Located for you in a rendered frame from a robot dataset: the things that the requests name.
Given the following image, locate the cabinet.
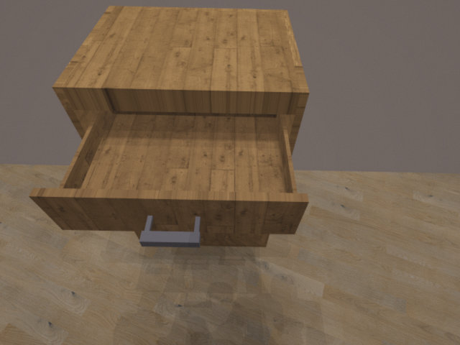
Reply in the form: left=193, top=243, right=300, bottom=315
left=52, top=6, right=309, bottom=247

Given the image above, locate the drawer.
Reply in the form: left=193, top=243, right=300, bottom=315
left=29, top=111, right=309, bottom=234

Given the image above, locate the handle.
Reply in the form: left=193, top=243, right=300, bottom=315
left=139, top=216, right=201, bottom=248

